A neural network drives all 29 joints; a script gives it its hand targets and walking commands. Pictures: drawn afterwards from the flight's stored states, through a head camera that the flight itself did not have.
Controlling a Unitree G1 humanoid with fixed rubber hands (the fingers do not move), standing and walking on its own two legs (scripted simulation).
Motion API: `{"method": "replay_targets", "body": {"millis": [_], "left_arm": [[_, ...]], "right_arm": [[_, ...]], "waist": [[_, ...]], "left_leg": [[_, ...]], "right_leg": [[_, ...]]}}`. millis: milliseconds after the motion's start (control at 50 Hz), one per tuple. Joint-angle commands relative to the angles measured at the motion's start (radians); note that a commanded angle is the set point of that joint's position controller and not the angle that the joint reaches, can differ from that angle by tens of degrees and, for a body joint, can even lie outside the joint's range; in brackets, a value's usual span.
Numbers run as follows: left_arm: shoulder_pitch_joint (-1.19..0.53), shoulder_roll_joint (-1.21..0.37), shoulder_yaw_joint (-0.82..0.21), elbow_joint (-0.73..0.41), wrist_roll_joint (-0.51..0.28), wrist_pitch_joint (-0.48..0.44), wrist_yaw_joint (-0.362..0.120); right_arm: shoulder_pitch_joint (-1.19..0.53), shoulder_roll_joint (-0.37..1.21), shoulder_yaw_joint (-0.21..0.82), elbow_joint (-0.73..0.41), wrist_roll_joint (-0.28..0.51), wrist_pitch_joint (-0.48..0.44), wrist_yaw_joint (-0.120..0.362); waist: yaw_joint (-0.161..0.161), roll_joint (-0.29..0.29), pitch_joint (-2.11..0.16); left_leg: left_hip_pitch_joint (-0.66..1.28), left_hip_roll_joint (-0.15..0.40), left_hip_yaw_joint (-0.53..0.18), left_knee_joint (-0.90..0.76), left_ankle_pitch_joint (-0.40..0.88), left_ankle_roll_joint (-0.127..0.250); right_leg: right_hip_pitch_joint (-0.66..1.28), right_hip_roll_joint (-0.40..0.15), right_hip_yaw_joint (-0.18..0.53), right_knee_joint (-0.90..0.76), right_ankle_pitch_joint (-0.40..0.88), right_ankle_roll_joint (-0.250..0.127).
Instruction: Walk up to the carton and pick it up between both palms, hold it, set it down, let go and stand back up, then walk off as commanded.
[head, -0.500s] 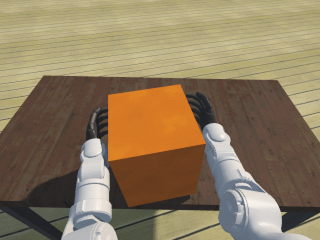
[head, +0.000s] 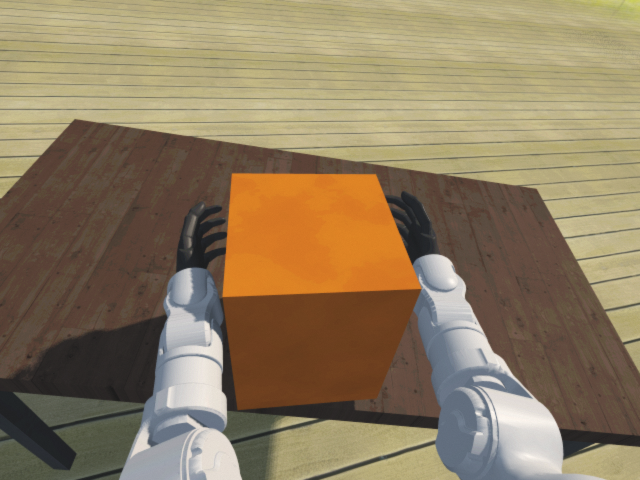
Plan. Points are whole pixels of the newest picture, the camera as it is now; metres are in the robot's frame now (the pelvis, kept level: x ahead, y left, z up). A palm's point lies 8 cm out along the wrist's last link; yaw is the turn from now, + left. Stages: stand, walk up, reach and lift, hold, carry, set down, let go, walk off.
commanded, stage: set down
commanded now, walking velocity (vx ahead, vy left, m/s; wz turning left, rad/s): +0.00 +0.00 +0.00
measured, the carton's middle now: (307, 290) +0.38 +0.05 +0.03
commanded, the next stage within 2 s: none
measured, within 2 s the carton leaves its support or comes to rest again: rests again in 0.28 s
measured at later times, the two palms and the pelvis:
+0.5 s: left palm (196, 286) +0.36 +0.20 +0.02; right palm (429, 249) +0.44 -0.12 +0.08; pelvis -0.01 -0.01 +0.00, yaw -1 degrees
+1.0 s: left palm (187, 334) +0.29 +0.19 +0.03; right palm (490, 305) +0.36 -0.19 +0.08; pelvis -0.04 -0.01 +0.00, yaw -1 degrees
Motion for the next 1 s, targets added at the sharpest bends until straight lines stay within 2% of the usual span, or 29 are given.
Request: {"method": "replay_targets", "body": {"millis": [0,40,100,160,180,240,280,300,360,400,420,440,460,480,520,540,560,580,600,660,720,760,780,800,860,880,900,920,980], "left_arm": [[-0.336,0.043,-0.327,-0.055,-0.034,0.073,0.139],[-0.383,0.048,-0.371,-0.037,-0.121,0.077,0.174],[-0.459,0.106,-0.366,0.060,-0.235,0.033,0.184],[-0.490,0.260,-0.290,0.209,-0.351,-0.050,0.177],[-0.483,0.273,-0.289,0.220,-0.380,-0.086,0.169],[-0.500,0.339,-0.236,0.301,-0.375,-0.155,0.147],[-0.426,0.341,-0.236,0.276,-0.327,-0.176,0.134],[-0.380,0.323,-0.241,0.252,-0.307,-0.175,0.131],[-0.435,0.252,-0.284,0.159,-0.276,-0.173,0.130],[-0.344,0.214,-0.312,0.120,-0.244,-0.174,0.136],[-0.425,0.189,-0.349,0.106,-0.240,-0.162,0.143],[-0.333,0.170,-0.382,-0.003,-0.261,-0.167,0.152],[-0.343,0.165,-0.401,0.019,-0.266,-0.163,0.150],[-0.321,0.155,-0.424,-0.099,-0.266,-0.171,0.158],[-0.214,0.142,-0.473,-0.236,-0.278,-0.166,0.171],[-0.168,0.126,-0.485,-0.253,-0.285,-0.147,0.177],[-0.080,0.110,-0.517,-0.307,-0.280,-0.121,0.176],[0.002,0.112,-0.488,-0.297,-0.269,-0.108,0.171],[-0.099,0.100,-0.520,-0.246,-0.299,-0.099,0.169],[-0.029,0.163,-0.445,-0.096,-0.295,-0.048,0.141],[-0.092,0.209,-0.431,0.012,-0.369,-0.040,0.107],[-0.145,0.268,-0.425,0.086,-0.424,-0.067,0.087],[-0.027,0.261,-0.423,-0.017,-0.433,-0.079,0.085],[-0.121,0.276,-0.415,-0.044,-0.439,-0.103,0.092],[-0.126,0.291,-0.424,-0.090,-0.424,-0.150,0.118],[-0.214,0.337,-0.409,-0.053,-0.425,-0.155,0.131],[-0.124,0.305,-0.431,-0.131,-0.406,-0.160,0.138],[-0.128,0.331,-0.423,-0.104,-0.403,-0.168,0.142],[0.038,0.255,-0.453,-0.196,-0.346,-0.122,0.137]], "right_arm": [[-0.353,-0.256,0.158,0.082,0.184,0.013,0.034],[-0.422,-0.286,0.227,0.090,0.250,0.024,0.001],[-0.567,-0.302,0.319,-0.018,0.304,0.017,-0.037],[-0.686,-0.311,0.438,-0.192,0.348,0.005,-0.085],[-0.674,-0.327,0.448,-0.215,0.352,-0.003,-0.092],[-0.653,-0.320,0.508,-0.140,0.377,0.036,-0.106],[-0.522,-0.339,0.527,-0.019,0.427,0.042,-0.097],[-0.453,-0.376,0.513,0.048,0.438,0.047,-0.090],[-0.457,-0.380,0.482,0.201,0.477,0.038,-0.073],[-0.368,-0.354,0.512,0.235,0.523,0.005,-0.054],[-0.424,-0.399,0.457,0.308,0.504,0.005,-0.045],[-0.363,-0.397,0.486,0.200,0.526,-0.036,-0.037],[-0.397,-0.403,0.464,0.198,0.520,-0.053,-0.033],[-0.339,-0.426,0.441,0.186,0.536,-0.081,-0.026],[-0.316,-0.481,0.417,0.108,0.541,-0.149,-0.014],[-0.318,-0.508,0.424,0.102,0.554,-0.159,0.004],[-0.242,-0.528,0.427,0.087,0.552,-0.172,0.015],[-0.182,-0.535,0.461,0.063,0.554,-0.181,0.022],[-0.281,-0.544,0.453,0.068,0.547,-0.162,0.031],[-0.254,-0.564,0.524,0.035,0.550,-0.091,0.041],[-0.266,-0.544,0.556,-0.055,0.526,-0.020,0.036],[-0.301,-0.487,0.572,-0.139,0.531,-0.005,0.024],[-0.179,-0.487,0.599,-0.189,0.547,-0.023,0.027],[-0.259,-0.494,0.579,-0.257,0.541,-0.036,0.024],[-0.236,-0.482,0.552,-0.279,0.557,-0.045,0.038],[-0.282,-0.484,0.564,-0.246,0.564,-0.026,0.038],[-0.190,-0.488,0.532,-0.234,0.567,-0.033,0.042],[-0.182,-0.467,0.546,-0.225,0.582,-0.030,0.045],[0.035,-0.501,0.555,-0.090,0.604,-0.014,0.054]], "waist": [[0.035,0.393,-0.326],[0.034,0.319,-0.350],[0.041,0.099,-0.379],[0.127,-0.208,-0.448],[0.107,-0.277,-0.489],[0.144,-0.334,-0.514],[0.138,-0.241,-0.559],[0.108,-0.188,-0.579],[0.058,0.081,-0.646],[0.071,0.235,-0.655],[0.019,0.313,-0.637],[0.035,0.350,-0.736],[0.026,0.365,-0.731],[-0.005,0.434,-0.778],[-0.023,0.470,-0.859],[-0.002,0.459,-0.851],[-0.031,0.439,-0.801],[0.004,0.390,-0.770],[-0.018,0.346,-0.681],[0.037,0.127,-0.449],[0.039,-0.142,-0.206],[0.047,-0.197,-0.215],[0.043,-0.207,-0.263],[0.046,-0.178,-0.365],[0.060,-0.080,-0.371],[0.107,-0.043,-0.365],[0.062,-0.012,-0.380],[0.081,0.038,-0.348],[0.025,0.133,-0.304]], "left_leg": [[0.162,0.014,0.047,0.090,0.478,-0.060],[0.107,0.002,0.045,0.107,0.430,-0.058],[-0.019,-0.023,0.067,0.097,0.299,-0.024],[-0.244,-0.048,0.115,0.108,0.177,0.040],[-0.287,-0.047,0.124,0.108,0.177,0.053],[-0.389,-0.040,0.150,0.085,0.131,0.074],[-0.351,-0.030,0.143,0.077,0.198,0.066],[-0.310,-0.020,0.129,0.066,0.245,0.050],[-0.191,-0.026,0.116,0.094,0.338,-0.001],[-0.101,-0.025,0.089,0.126,0.445,-0.030],[-0.036,-0.020,0.071,0.138,0.433,-0.050],[0.093,-0.016,0.062,0.197,0.631,-0.073],[0.103,-0.021,0.052,0.203,0.646,-0.079],[0.193,-0.014,0.033,0.243,0.765,-0.101],[0.294,-0.006,0.002,0.297,0.958,-0.131],[0.304,0.004,-0.012,0.298,0.977,-0.137],[0.317,0.014,-0.037,0.295,0.978,-0.140],[0.296,0.012,-0.035,0.284,0.960,-0.124],[0.207,0.010,-0.039,0.256,0.824,-0.104],[0.030,-0.014,-0.002,0.129,0.456,-0.026],[-0.127,-0.028,0.043,0.031,0.048,0.052],[-0.204,-0.043,0.075,0.034,-0.019,0.086],[-0.134,-0.035,0.071,0.044,0.103,0.079],[-0.155,-0.035,0.075,0.049,0.097,0.074],[-0.183,-0.036,0.078,0.057,0.033,0.061],[-0.216,-0.039,0.099,0.060,-0.037,0.060],[-0.180,-0.024,0.069,0.054,0.005,0.047],[-0.206,-0.035,0.086,0.063,-0.013,0.052],[-0.080,-0.026,0.047,0.046,0.046,0.030]], "right_leg": [[-0.124,0.077,-0.150,-0.097,0.113,-0.052],[-0.120,0.083,-0.147,-0.100,0.118,-0.048],[-0.026,0.069,-0.113,-0.073,0.207,-0.003],[0.135,0.040,-0.042,0.015,0.326,0.067],[0.172,0.029,-0.030,0.042,0.405,0.091],[0.274,0.002,0.019,0.090,0.477,0.110],[0.318,-0.004,0.027,0.104,0.546,0.097],[0.319,0.011,0.009,0.097,0.550,0.086],[0.205,0.024,-0.016,0.066,0.530,0.030],[0.116,0.043,-0.036,0.050,0.506,-0.004],[0.006,0.054,-0.067,0.022,0.391,-0.025],[-0.015,0.072,-0.081,0.023,0.482,-0.041],[-0.065,0.076,-0.091,0.001,0.440,-0.048],[-0.105,0.093,-0.106,0.012,0.469,-0.064],[-0.154,0.120,-0.131,-0.003,0.497,-0.072],[-0.180,0.126,-0.138,-0.012,0.448,-0.081],[-0.153,0.131,-0.140,-0.029,0.457,-0.080],[-0.121,0.136,-0.136,-0.024,0.463,-0.071],[-0.126,0.129,-0.135,-0.041,0.362,-0.078],[0.042,0.107,-0.105,-0.050,0.287,-0.045],[0.051,0.068,-0.074,-0.054,0.021,0.008],[0.053,0.027,-0.027,-0.051,-0.047,0.032],[0.118,0.035,-0.035,-0.030,0.101,0.038],[0.106,0.033,-0.037,-0.017,0.116,0.039],[0.083,0.018,-0.018,0.000,0.025,0.033],[0.042,0.013,-0.003,0.004,-0.092,0.025],[0.062,0.013,-0.008,0.008,-0.064,0.018],[0.064,0.000,0.010,0.010,-0.067,0.020],[0.073,0.015,-0.005,-0.008,-0.005,0.002]]}}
